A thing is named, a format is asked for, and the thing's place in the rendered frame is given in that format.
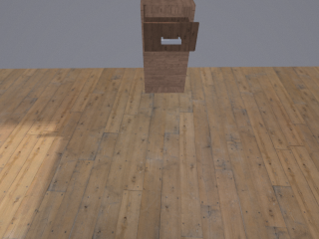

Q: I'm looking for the handle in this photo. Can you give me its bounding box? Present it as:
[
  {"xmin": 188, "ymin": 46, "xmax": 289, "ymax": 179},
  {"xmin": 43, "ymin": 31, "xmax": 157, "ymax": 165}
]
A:
[{"xmin": 160, "ymin": 37, "xmax": 181, "ymax": 45}]

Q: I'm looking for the drawer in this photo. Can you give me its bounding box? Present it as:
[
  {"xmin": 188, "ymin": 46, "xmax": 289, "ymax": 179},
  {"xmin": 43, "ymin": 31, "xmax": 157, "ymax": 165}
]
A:
[{"xmin": 143, "ymin": 17, "xmax": 199, "ymax": 52}]

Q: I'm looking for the cabinet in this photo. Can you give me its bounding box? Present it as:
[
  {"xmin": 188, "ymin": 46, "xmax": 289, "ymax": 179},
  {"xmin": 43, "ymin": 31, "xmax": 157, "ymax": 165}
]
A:
[{"xmin": 141, "ymin": 0, "xmax": 196, "ymax": 94}]

